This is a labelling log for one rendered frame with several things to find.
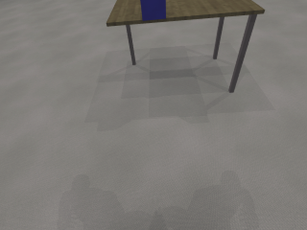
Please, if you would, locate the table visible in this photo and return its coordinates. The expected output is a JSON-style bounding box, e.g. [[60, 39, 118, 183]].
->
[[106, 0, 265, 93]]

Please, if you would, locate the carton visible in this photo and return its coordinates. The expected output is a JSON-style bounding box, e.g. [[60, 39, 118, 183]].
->
[[140, 0, 166, 21]]

